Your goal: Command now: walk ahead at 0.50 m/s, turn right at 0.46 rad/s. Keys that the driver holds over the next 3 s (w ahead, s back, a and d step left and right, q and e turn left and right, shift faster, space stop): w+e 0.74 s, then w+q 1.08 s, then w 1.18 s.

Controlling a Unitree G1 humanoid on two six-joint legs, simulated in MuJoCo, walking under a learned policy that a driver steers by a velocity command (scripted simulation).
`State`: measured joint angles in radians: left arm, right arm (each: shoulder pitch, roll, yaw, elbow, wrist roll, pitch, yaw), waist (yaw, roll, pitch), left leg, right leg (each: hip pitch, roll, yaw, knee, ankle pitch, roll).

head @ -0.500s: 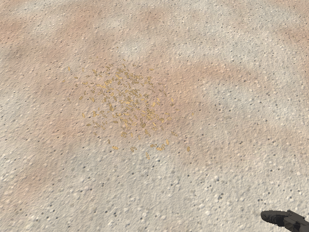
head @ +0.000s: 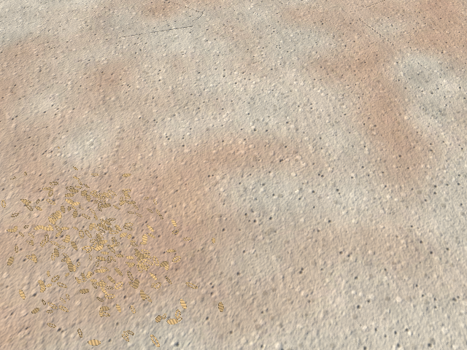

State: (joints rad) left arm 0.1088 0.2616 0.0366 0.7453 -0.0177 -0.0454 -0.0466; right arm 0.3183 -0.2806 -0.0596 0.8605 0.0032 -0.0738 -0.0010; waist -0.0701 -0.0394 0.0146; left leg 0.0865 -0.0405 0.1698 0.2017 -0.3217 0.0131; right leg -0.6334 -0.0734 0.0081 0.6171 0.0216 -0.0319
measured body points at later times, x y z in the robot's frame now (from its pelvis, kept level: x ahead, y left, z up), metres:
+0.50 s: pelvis +0.29 -0.04 +0.00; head +0.32 -0.06 +0.45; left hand +0.41 +0.24 -0.10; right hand +0.46 -0.33 -0.07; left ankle +0.49 +0.06 -0.71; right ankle +0.18 -0.11 -0.73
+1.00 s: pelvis +0.54 -0.13 +0.00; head +0.57 -0.15 +0.45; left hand +0.86 -0.05 -0.06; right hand +0.38 -0.36 -0.13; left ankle +0.49 +0.05 -0.73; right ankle +0.60 -0.31 -0.72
